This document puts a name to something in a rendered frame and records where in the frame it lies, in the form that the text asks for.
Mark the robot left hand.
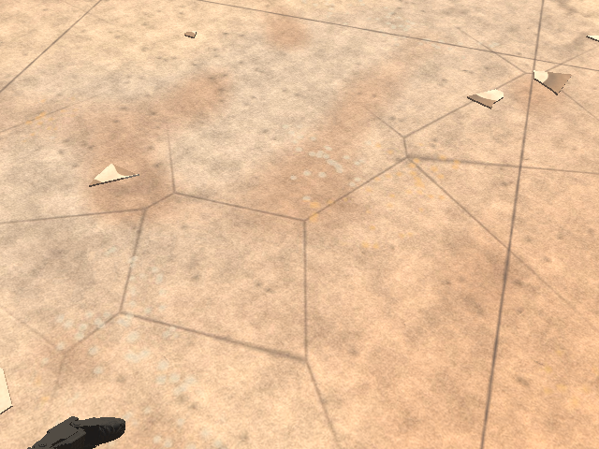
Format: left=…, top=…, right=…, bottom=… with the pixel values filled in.
left=27, top=416, right=125, bottom=449

